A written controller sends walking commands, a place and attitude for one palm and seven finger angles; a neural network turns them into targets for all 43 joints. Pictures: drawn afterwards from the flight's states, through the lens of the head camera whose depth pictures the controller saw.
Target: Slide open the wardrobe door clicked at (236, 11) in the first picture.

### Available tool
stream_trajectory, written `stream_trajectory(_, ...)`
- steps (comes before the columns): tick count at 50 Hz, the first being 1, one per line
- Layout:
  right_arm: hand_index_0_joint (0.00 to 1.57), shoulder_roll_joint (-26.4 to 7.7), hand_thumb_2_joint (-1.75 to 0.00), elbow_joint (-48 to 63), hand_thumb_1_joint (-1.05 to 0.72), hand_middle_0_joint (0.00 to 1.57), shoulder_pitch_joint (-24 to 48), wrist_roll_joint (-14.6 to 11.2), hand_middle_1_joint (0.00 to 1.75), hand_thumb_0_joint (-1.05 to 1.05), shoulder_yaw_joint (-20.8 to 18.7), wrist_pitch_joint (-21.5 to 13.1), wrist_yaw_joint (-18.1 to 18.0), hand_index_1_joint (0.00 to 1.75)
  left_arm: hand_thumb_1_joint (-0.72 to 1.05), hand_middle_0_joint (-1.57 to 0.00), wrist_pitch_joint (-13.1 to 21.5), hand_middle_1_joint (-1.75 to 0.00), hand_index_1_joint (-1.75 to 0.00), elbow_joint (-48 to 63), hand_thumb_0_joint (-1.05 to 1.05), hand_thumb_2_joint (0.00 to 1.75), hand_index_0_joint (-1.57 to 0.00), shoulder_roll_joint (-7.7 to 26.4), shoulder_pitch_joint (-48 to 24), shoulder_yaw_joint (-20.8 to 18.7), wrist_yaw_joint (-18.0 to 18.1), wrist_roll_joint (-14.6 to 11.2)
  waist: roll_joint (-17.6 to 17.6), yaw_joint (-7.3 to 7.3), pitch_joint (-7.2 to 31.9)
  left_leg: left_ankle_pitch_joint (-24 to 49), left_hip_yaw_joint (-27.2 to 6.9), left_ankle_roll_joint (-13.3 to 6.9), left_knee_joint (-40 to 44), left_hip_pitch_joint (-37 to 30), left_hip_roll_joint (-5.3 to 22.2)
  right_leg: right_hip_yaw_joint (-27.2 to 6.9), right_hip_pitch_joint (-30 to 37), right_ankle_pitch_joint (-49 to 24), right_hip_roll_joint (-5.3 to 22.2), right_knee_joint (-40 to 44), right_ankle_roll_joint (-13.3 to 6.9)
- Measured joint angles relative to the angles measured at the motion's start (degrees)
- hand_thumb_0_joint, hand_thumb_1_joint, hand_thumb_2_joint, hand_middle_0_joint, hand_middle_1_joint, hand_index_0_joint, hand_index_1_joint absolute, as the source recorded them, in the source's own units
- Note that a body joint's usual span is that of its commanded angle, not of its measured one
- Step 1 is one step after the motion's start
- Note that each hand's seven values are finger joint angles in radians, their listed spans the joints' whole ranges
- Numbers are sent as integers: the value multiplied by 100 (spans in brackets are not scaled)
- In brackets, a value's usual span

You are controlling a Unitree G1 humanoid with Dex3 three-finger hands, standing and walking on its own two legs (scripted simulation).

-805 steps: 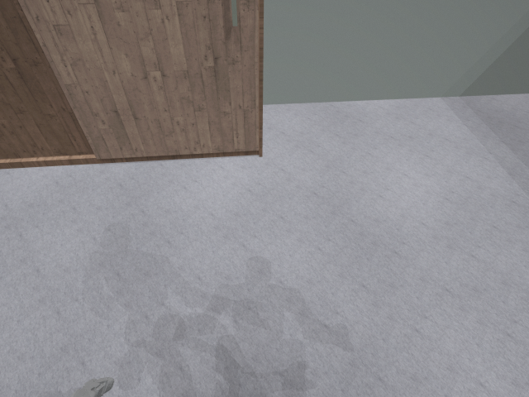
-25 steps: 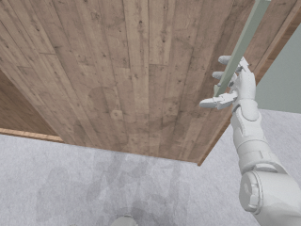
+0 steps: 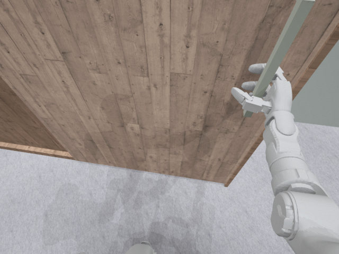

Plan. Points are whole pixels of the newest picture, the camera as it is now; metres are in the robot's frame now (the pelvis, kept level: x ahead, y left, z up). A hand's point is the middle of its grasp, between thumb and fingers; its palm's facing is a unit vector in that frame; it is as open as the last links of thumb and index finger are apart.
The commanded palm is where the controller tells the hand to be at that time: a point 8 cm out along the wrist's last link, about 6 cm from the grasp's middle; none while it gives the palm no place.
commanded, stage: grip the handle and tug to test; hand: right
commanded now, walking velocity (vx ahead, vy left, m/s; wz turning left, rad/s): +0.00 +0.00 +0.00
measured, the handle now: (267, 66) +0.52 -0.13 +0.16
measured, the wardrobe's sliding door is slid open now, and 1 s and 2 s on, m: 0.00 0.00 0.00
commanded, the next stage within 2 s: tug the door sideways, standing still in 0.94 s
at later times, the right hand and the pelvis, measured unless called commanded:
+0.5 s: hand (251, 99) +0.47 -0.11 +0.11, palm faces -0.01 +1.00 +0.00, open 5.5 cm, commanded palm +0.44 -0.17 +0.12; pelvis -0.01 +0.00 +0.00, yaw +0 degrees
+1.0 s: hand (250, 101) +0.46 -0.11 +0.11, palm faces +0.00 +1.00 +0.01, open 6.0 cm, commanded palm +0.40 -0.16 +0.12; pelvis +0.03 +0.00 +0.01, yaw +2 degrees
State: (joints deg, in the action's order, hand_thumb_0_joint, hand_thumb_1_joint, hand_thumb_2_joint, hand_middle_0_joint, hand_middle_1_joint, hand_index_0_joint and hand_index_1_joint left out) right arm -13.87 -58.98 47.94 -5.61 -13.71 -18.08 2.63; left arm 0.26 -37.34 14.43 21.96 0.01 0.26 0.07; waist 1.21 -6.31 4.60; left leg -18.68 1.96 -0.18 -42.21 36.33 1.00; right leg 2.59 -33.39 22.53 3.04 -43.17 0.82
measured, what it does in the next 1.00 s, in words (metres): stands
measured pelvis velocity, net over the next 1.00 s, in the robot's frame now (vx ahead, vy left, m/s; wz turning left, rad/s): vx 0.03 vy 0.00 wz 0.04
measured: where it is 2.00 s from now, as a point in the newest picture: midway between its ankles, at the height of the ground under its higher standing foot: outside the picture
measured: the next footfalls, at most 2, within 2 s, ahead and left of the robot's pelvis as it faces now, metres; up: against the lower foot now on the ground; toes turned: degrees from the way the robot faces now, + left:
none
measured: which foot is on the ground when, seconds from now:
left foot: down 0.00-1.00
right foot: down 0.00-1.00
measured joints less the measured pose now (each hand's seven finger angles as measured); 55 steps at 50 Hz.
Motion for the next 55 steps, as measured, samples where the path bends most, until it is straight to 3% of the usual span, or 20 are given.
stream_trajectory(9,42,9,-79,238,-63,42,-289,-64,136,0,82,105,77,136,90,-20,-62,-30,-30,55,1,90,-20,7,2,-26,3,-37,7,63,-14,-7,50,-15,63,-161,-13,-50,127,4,13,34,15)
stream_trajectory(15,41,59,-84,187,-72,40,-196,-34,137,1,151,89,117,138,90,-20,-26,-30,-30,37,1,90,-20,8,-146,-12,36,-42,-20,52,-48,7,71,-13,52,-158,1,-75,108,-11,-1,9,11)
stream_trajectory(33,39,24,-84,130,-73,38,-187,-34,139,1,67,73,-1,139,90,-20,14,-30,-30,44,1,90,-20,-27,-84,24,23,-26,-6,-3,-40,54,-19,9,28,-85,2,8,80,-35,-10,5,-13)
stream_trajectory(45,30,197,-80,1486,-77,29,-1271,-159,138,2,107,446,-186,136,90,-20,30,-30,-30,169,1,90,-20,-36,60,-87,-92,-48,61,30,97,10,-188,20,214,-346,-82,189,456,38,53,262,-10)
stream_trajectory(55,26,407,-81,2740,-79,24,-2157,-230,133,2,355,867,-205,132,90,-20,95,-30,-30,324,1,90,-20,-95,-142,-120,-116,-61,67,167,114,-35,-210,18,530,-776,-104,150,856,1,37,525,-29)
